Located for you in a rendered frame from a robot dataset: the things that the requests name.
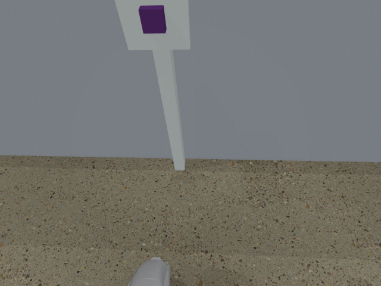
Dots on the robot left thigh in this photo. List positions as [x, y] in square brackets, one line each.
[151, 273]

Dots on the button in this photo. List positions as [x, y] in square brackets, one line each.
[152, 19]

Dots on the panel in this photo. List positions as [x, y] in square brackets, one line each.
[177, 36]

